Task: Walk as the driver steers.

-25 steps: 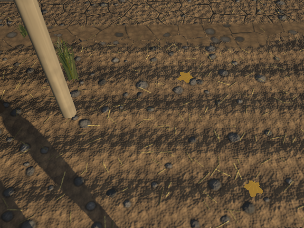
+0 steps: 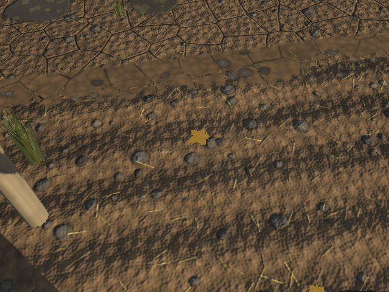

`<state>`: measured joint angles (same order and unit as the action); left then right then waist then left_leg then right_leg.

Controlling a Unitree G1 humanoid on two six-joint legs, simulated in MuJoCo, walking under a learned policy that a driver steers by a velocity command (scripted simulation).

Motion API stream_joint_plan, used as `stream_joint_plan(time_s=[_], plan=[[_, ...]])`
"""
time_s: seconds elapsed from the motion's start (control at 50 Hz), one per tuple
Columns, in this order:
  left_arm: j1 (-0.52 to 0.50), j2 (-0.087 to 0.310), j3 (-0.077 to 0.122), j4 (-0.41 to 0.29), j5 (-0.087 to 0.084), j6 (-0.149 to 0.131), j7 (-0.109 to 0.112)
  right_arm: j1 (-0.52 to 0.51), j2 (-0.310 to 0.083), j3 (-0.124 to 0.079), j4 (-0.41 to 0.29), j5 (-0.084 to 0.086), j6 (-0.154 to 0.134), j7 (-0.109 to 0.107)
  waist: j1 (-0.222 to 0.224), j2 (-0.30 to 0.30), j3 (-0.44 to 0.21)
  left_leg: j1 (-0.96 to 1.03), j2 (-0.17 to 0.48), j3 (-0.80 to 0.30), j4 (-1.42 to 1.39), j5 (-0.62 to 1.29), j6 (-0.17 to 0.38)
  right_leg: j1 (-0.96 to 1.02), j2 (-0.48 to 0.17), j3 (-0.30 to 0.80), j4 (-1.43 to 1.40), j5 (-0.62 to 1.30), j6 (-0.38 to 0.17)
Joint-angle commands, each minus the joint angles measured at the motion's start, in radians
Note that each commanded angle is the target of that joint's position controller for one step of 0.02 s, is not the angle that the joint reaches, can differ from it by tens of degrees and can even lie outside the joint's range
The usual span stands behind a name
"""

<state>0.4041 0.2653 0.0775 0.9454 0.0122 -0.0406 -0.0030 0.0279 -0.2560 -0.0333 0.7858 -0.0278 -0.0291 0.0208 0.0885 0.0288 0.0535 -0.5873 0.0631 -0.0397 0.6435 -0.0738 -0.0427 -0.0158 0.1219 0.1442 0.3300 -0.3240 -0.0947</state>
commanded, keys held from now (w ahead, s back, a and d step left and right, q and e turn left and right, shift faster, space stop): w+e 0.54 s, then e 0.14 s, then no key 0.14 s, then q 0.18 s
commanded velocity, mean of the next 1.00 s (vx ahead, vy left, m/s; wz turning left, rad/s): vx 0.37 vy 0.00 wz -0.47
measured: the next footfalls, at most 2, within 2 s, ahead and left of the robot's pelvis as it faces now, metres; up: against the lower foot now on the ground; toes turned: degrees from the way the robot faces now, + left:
left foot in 0.08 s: +0.21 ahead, +0.14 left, +0.00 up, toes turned -4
right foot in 0.58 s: +0.42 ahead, -0.15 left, +0.00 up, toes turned -26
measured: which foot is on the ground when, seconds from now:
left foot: up 0.00-0.06, down 0.08-0.60, up 0.62-1.00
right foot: down 0.00-0.08, up 0.10-0.56, down 0.58-1.00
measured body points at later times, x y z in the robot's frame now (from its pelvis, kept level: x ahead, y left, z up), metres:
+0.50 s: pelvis +0.25 +0.01 +0.00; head +0.28 -0.01 +0.45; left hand +0.52 +0.16 -0.10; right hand +0.15 -0.24 -0.14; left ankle +0.17 +0.14 -0.74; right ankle +0.36 -0.14 -0.70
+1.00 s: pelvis +0.41 -0.10 +0.01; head +0.42 -0.13 +0.45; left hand +0.59 +0.10 -0.12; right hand +0.37 -0.36 -0.14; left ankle +0.55 +0.00 -0.69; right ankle +0.38 -0.13 -0.74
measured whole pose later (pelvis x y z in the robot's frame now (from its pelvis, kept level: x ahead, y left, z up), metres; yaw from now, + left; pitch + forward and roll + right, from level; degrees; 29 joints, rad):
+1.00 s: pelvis +0.41 -0.10 +0.01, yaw -27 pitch +0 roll +0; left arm 0.26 0.21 0.01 0.85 0.02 -0.03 0.02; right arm 0.23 -0.25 -0.04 0.84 -0.02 0.04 0.00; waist 0.00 0.06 0.06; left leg -0.51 0.06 -0.02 0.81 -0.21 -0.01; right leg -0.12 0.13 -0.02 0.30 -0.17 -0.13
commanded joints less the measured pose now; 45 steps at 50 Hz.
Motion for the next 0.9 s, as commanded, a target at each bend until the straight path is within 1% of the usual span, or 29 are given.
stream_joint_plan(time_s=[0.02, 0.04, 0.06, 0.08, 0.1, 0.12, 0.14, 0.16, 0.2, 0.24, 0.3, 0.38, 0.42, 0.46, 0.5, 0.54, 0.56, 0.58, 0.6, 0.62, 0.64, 0.66, 0.68, 0.7, 0.72, 0.74, 0.78, 0.82, 0.9], plan=[[-0.024, 0.180, 0.038, -0.067, 0.009, -0.011, 0.010, -0.016, -0.108, -0.021, -0.075, 0.006, -0.027, -0.002, -0.056, -0.126, -0.014, 0.173, -0.052, 0.018, -0.097, -0.057, 0.028, -0.075, -0.255, 0.212, 0.013, 0.507, -0.089], [-0.048, 0.191, 0.041, -0.078, 0.011, -0.015, 0.008, 0.069, -0.129, -0.029, -0.050, 0.008, -0.036, -0.009, -0.095, -0.121, -0.044, 0.292, -0.074, 0.024, -0.127, -0.097, 0.044, -0.098, -0.242, 0.216, 0.085, 0.566, -0.072], [-0.063, 0.186, 0.039, -0.082, 0.006, -0.022, 0.003, 0.199, -0.155, -0.040, -0.015, 0.002, -0.051, -0.020, -0.165, -0.068, -0.108, 0.469, -0.067, 0.018, -0.197, -0.084, 0.067, -0.138, -0.182, 0.176, 0.255, 0.582, -0.049], [-0.053, 0.119, 0.020, -0.111, -0.007, -0.033, -0.005, 0.353, -0.231, -0.058, -0.003, -0.022, -0.063, -0.036, -0.218, 0.050, -0.254, 0.691, 0.133, -0.177, -0.241, -0.276, 0.112, -0.238, -0.106, 0.091, 0.535, 0.397, -0.023], [0.062, 0.026, 0.002, -0.147, -0.042, -0.032, -0.005, 0.371, -0.329, -0.078, -0.012, -0.037, -0.050, -0.041, -0.156, 0.301, -0.375, 0.911, 0.395, -0.642, -0.358, -0.370, 0.224, -0.536, 0.046, -0.023, 0.800, -0.235, 0.007], [0.059, 0.110, 0.009, -0.118, -0.010, -0.015, 0.004, 0.304, -0.257, -0.071, -0.017, -0.023, -0.035, -0.038, -0.124, 0.177, -0.293, 0.802, 0.383, -0.712, -0.389, -0.509, 0.239, -0.624, -0.049, -0.021, 0.913, -0.208, -0.007], [-0.010, 0.131, 0.016, -0.117, 0.002, -0.009, -0.002, 0.234, -0.162, -0.048, -0.035, -0.013, -0.033, -0.035, -0.121, 0.051, -0.148, 0.663, 0.331, -0.542, -0.398, -0.494, 0.215, -0.628, -0.097, -0.028, 0.917, -0.107, -0.010], [-0.054, 0.111, 0.013, -0.124, 0.003, -0.007, -0.012, 0.194, -0.114, -0.035, -0.034, -0.011, -0.035, -0.032, -0.111, 0.016, -0.078, 0.567, 0.278, -0.390, -0.412, -0.337, 0.197, -0.607, -0.130, -0.042, 0.879, -0.038, -0.003], [-0.073, 0.092, 0.012, -0.131, 0.018, 0.010, -0.028, 0.207, -0.086, -0.025, -0.012, -0.007, -0.045, -0.034, -0.095, 0.089, -0.046, 0.494, 0.207, -0.198, -0.434, -0.117, 0.164, -0.564, -0.164, -0.054, 0.832, 0.007, 0.016], [-0.094, 0.074, 0.007, -0.147, 0.016, 0.026, -0.037, 0.250, -0.088, -0.028, 0.011, 0.002, -0.065, -0.027, -0.090, 0.089, -0.051, 0.499, 0.202, -0.121, -0.441, 0.042, 0.171, -0.575, -0.165, -0.070, 0.831, 0.028, 0.025], [-0.183, 0.060, -0.002, -0.188, 0.019, 0.038, -0.051, 0.281, -0.096, -0.035, 0.030, 0.010, -0.078, -0.023, -0.091, 0.072, -0.031, 0.528, 0.212, -0.025, -0.472, 0.142, 0.189, -0.666, -0.185, -0.085, 0.793, 0.101, 0.042], [-0.320, 0.037, -0.020, -0.245, 0.018, 0.032, -0.069, 0.303, -0.098, -0.037, 0.049, 0.006, -0.076, -0.023, -0.109, 0.068, 0.004, 0.523, 0.181, 0.112, -0.491, 0.196, 0.181, -0.671, -0.193, -0.139, 0.588, 0.238, 0.059], [-0.386, 0.027, -0.031, -0.271, 0.017, 0.029, -0.078, 0.312, -0.116, -0.041, 0.055, 0.007, -0.075, -0.025, -0.121, 0.070, 0.017, 0.516, 0.179, 0.163, -0.494, 0.198, 0.169, -0.614, -0.191, -0.176, 0.459, 0.283, 0.048], [-0.424, 0.036, -0.032, -0.289, 0.022, 0.031, -0.084, 0.335, -0.138, -0.047, 0.065, 0.007, -0.070, -0.030, -0.128, 0.067, 0.027, 0.545, 0.197, 0.192, -0.483, 0.221, 0.159, -0.574, -0.182, -0.215, 0.383, 0.256, 0.027], [-0.443, 0.049, -0.029, -0.303, 0.029, 0.033, -0.082, 0.364, -0.152, -0.050, 0.079, 0.007, -0.058, -0.035, -0.130, 0.065, 0.030, 0.602, 0.215, 0.220, -0.434, 0.327, 0.149, -0.546, -0.159, -0.245, 0.329, 0.191, -0.002], [-0.394, 0.065, -0.019, -0.296, 0.035, 0.034, -0.071, 0.377, -0.183, -0.056, 0.089, 0.007, -0.042, -0.040, -0.101, 0.078, -0.013, 0.653, 0.220, 0.261, -0.281, 0.635, 0.136, -0.448, -0.094, -0.282, 0.293, 0.088, -0.042], [-0.297, 0.078, -0.010, -0.269, 0.039, 0.026, -0.063, 0.374, -0.195, -0.057, 0.088, 0.008, -0.030, -0.043, -0.059, 0.071, -0.063, 0.654, 0.212, 0.276, -0.115, 0.758, 0.130, -0.349, -0.050, -0.288, 0.256, 0.071, -0.065], [-0.127, 0.100, 0.006, -0.213, 0.049, 0.014, -0.048, 0.364, -0.195, -0.055, 0.078, 0.014, -0.022, -0.044, 0.015, 0.026, -0.157, 0.570, 0.184, 0.299, 0.130, 0.680, 0.100, -0.139, -0.020, -0.269, 0.169, 0.143, -0.093], [-0.012, 0.187, 0.032, -0.188, 0.056, 0.008, -0.029, 0.388, -0.146, -0.042, 0.040, 0.010, -0.023, -0.040, 0.037, -0.103, -0.270, 0.335, 0.142, 0.296, 0.442, 0.191, 0.060, 0.117, -0.222, -0.020, 0.158, 0.208, -0.137], [-0.078, 0.305, 0.057, -0.233, 0.020, 0.019, -0.019, 0.416, -0.078, -0.032, -0.035, 0.023, -0.023, -0.030, -0.036, -0.319, -0.375, -0.025, -0.069, 0.214, 0.792, -0.541, -0.005, 0.327, -0.518, 0.517, 0.067, 0.541, -0.302], [-0.032, 0.278, 0.059, -0.237, -0.010, 0.029, -0.009, 0.319, -0.159, -0.045, -0.038, 0.009, -0.020, -0.034, 0.021, -0.110, -0.368, -0.077, -0.030, 0.046, 0.816, -0.468, -0.003, 0.295, -0.491, 0.427, 0.068, 0.805, -0.311], [-0.081, 0.231, 0.046, -0.224, -0.013, 0.027, 0.002, 0.277, -0.121, -0.034, -0.049, 0.027, -0.023, -0.035, -0.013, -0.090, -0.251, -0.094, 0.007, 0.036, 0.791, -0.387, 0.003, 0.198, -0.462, 0.268, 0.091, 0.970, -0.302], [-0.124, 0.170, 0.030, -0.218, -0.018, 0.024, 0.005, 0.286, -0.109, -0.028, -0.033, 0.023, -0.024, -0.039, -0.056, -0.035, -0.151, -0.056, 0.038, 0.031, 0.687, -0.348, 0.005, 0.058, -0.394, 0.172, 0.069, 0.981, -0.245], [-0.168, 0.134, 0.017, -0.221, -0.020, 0.022, 0.009, 0.291, -0.108, -0.029, -0.028, 0.006, -0.010, -0.039, -0.093, -0.036, -0.114, -0.014, 0.056, 0.022, 0.615, -0.335, 0.005, -0.024, -0.340, 0.117, 0.046, 0.924, -0.200], [-0.206, 0.108, 0.005, -0.230, -0.017, 0.021, 0.010, 0.331, -0.109, -0.028, -0.013, -0.008, 0.010, -0.035, -0.124, -0.046, -0.114, 0.049, 0.055, 0.026, 0.579, -0.322, 0.002, -0.091, -0.310, 0.078, 0.024, 0.917, -0.181], [-0.204, 0.107, 0.002, -0.230, -0.014, 0.014, 0.006, 0.348, -0.108, -0.030, -0.006, -0.011, 0.026, -0.031, -0.133, -0.049, -0.127, 0.088, 0.042, 0.034, 0.556, -0.305, 0.001, -0.123, -0.300, 0.058, 0.016, 0.956, -0.170], [-0.177, 0.130, 0.006, -0.215, -0.006, 0.003, 0.000, 0.357, -0.090, -0.028, -0.004, -0.003, 0.043, -0.027, -0.140, -0.048, -0.149, 0.106, 0.026, 0.046, 0.507, -0.259, -0.001, -0.142, -0.285, 0.025, 0.002, 1.007, -0.161], [-0.155, 0.131, 0.004, -0.204, -0.004, 0.000, 0.001, 0.323, -0.084, -0.028, -0.009, 0.000, 0.051, -0.027, -0.128, -0.055, -0.146, 0.088, 0.022, 0.046, 0.454, -0.208, 0.002, -0.136, -0.277, 0.013, -0.014, 0.984, -0.137], [-0.128, 0.072, -0.028, -0.167, 0.003, 0.000, 0.014, 0.270, -0.071, -0.022, 0.007, 0.005, 0.061, -0.025, -0.106, -0.081, -0.121, 0.098, 0.024, 0.029, 0.292, -0.118, 0.016, -0.101, -0.274, -0.036, -0.051, 0.878, -0.072]])
Over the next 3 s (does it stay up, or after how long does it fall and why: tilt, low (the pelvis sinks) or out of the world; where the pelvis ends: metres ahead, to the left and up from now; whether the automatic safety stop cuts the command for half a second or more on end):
stays up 0.86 0.00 0.01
